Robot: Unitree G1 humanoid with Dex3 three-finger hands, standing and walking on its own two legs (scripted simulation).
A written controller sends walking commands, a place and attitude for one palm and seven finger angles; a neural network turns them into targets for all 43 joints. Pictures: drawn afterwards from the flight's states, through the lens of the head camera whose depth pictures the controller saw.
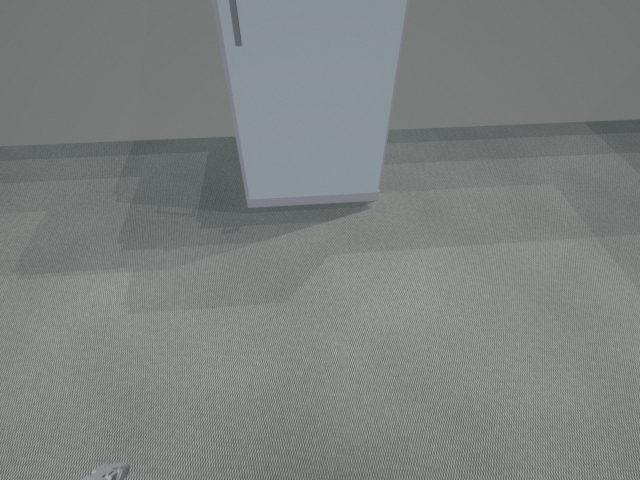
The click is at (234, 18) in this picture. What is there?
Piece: fridge door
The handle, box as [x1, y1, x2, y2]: [229, 0, 240, 45]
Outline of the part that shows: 229,0 235,45 240,45 240,35 235,0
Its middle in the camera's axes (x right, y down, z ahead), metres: -0.26 -0.76 +1.07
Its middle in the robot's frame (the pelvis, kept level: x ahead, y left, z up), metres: +1.32 +0.33 +0.21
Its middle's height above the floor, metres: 0.98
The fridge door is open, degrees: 0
